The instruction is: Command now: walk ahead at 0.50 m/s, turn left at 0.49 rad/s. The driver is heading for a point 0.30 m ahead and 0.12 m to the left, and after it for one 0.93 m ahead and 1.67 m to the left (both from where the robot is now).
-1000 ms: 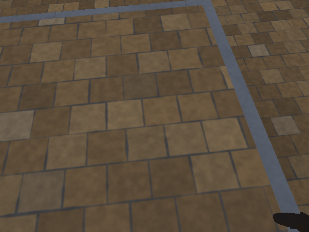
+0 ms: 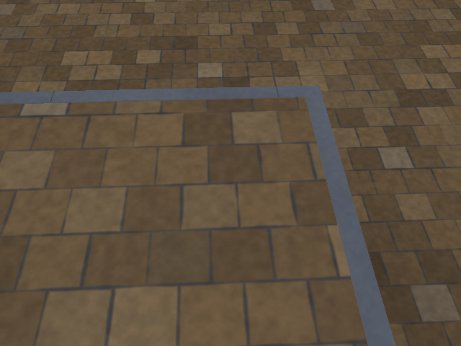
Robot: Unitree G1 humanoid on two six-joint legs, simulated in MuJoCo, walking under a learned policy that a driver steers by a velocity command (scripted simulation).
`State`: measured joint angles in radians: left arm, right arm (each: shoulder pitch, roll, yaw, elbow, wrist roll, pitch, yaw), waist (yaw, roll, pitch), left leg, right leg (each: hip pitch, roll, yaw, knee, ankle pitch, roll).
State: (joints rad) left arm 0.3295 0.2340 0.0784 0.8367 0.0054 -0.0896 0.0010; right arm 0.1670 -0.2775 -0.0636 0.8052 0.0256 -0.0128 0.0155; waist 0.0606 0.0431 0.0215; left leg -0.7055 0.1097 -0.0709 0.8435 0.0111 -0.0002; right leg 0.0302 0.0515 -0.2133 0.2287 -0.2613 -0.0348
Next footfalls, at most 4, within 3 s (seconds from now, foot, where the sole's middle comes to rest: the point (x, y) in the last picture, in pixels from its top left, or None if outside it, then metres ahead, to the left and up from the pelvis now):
0.16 left None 0.26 0.14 -0.78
0.64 right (247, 320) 0.58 0.01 -0.78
1.10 left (146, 322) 0.55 0.31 -0.78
1.48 right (205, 276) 0.71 0.15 -0.78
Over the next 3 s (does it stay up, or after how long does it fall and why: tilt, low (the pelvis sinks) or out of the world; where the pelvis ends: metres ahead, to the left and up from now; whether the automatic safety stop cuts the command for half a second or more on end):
stays up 0.66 0.61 -0.01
